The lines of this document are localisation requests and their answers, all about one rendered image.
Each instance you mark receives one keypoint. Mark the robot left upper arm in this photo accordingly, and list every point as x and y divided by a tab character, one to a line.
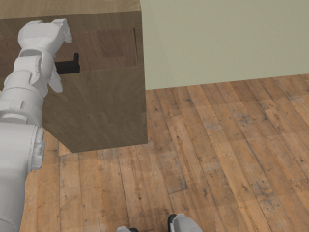
21	151

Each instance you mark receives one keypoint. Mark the cabinet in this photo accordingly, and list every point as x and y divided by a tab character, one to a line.
97	109

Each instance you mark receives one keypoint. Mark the robot left hand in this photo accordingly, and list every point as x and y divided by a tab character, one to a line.
47	36

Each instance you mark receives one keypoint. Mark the handle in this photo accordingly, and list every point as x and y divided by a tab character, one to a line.
67	67

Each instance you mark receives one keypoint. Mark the left robot forearm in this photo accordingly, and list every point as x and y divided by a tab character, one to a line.
22	97

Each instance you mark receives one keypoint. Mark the drawer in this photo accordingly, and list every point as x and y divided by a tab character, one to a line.
97	50

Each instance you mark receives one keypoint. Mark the robot left shin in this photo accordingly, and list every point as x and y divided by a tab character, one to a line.
122	228

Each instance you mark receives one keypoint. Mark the robot right thigh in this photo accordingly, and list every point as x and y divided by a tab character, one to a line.
184	224

